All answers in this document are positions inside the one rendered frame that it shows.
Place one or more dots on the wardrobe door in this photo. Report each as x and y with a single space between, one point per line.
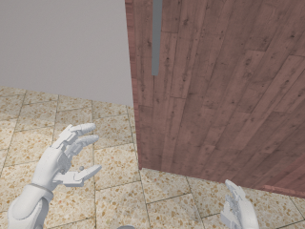
292 177
229 98

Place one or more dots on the robot left hand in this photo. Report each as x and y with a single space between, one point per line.
56 157

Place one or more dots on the handle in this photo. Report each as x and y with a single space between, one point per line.
156 34

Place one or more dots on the robot right hand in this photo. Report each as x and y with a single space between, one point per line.
243 215

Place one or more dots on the left robot forearm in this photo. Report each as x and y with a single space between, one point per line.
29 210

